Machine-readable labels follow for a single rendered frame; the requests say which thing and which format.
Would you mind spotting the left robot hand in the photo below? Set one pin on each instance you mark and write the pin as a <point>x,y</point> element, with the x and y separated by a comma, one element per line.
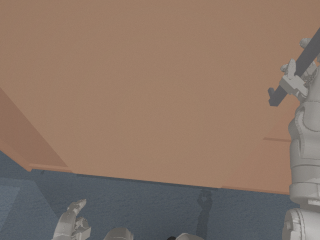
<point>68,224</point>

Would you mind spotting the robot right forearm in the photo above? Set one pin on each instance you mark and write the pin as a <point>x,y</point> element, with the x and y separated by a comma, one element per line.
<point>304,153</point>

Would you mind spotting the handle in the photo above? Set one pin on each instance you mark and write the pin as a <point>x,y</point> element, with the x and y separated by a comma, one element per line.
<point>308,55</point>

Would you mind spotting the wardrobe door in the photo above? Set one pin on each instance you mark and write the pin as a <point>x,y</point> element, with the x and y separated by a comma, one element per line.
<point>170,91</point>
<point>17,132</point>

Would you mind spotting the robot right upper arm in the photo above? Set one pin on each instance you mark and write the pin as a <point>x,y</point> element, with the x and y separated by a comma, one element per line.
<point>301,224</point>

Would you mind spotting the right robot hand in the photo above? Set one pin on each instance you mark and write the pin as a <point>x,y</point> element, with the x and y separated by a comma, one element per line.
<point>310,78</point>

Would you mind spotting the left robot thigh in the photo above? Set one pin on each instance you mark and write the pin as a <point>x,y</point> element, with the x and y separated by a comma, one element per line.
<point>120,233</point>

